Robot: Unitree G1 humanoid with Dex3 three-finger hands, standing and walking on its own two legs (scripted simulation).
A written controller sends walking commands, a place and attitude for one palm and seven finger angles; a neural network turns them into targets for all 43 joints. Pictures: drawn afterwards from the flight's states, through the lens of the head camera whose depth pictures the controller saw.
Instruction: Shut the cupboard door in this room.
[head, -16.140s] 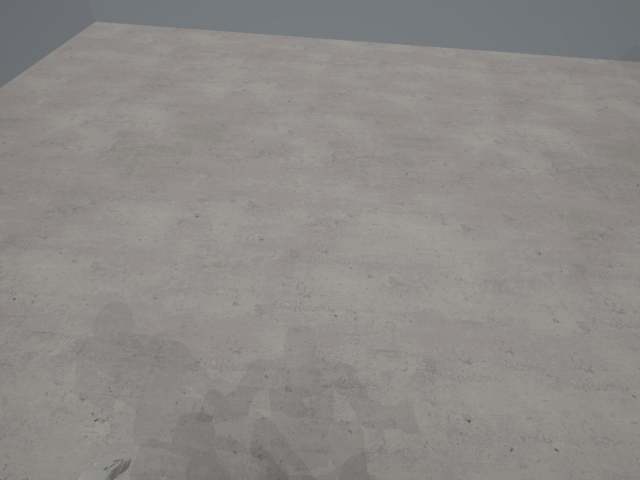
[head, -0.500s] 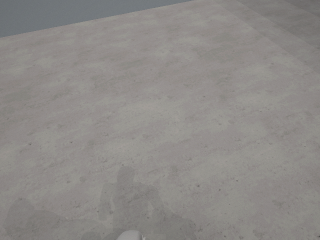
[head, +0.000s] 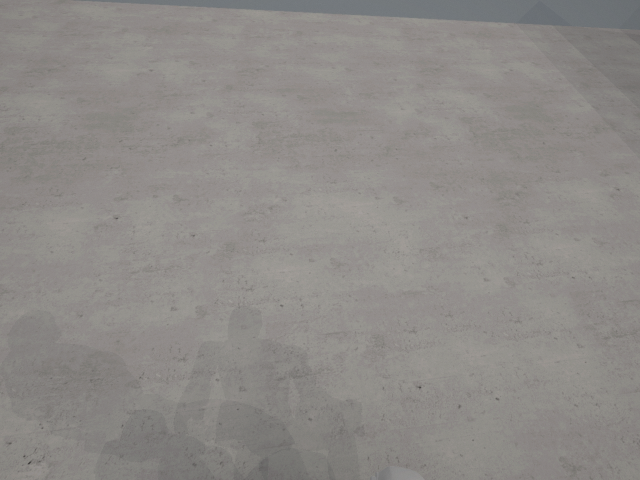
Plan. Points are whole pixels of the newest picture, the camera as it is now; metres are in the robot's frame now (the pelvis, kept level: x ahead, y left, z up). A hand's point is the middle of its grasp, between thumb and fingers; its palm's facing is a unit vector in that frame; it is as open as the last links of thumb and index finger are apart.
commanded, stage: turn or walk to find it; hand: left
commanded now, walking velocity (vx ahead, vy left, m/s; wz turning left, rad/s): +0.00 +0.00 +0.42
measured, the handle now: out of the picture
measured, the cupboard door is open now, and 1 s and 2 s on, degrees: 75 75 75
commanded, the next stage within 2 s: stand and wait in 0.72 s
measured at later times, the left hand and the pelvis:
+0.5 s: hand out of the picture +0.00 +0.12 -0.15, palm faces +0.23 -0.93 -0.28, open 7.4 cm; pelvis -0.04 -0.08 +0.00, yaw +14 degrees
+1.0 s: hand out of the picture -0.16 +0.17 -0.18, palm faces +0.49 -0.84 -0.24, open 7.4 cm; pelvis -0.09 -0.04 +0.00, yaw +27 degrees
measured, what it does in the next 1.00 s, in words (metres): steps on the spot, turning left: right foot, then left foot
